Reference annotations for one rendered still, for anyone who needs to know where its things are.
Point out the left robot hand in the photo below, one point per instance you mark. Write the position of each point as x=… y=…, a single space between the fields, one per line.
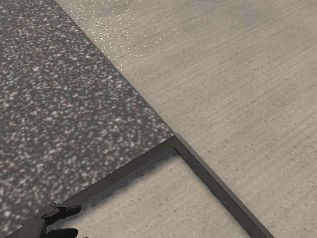
x=36 y=226

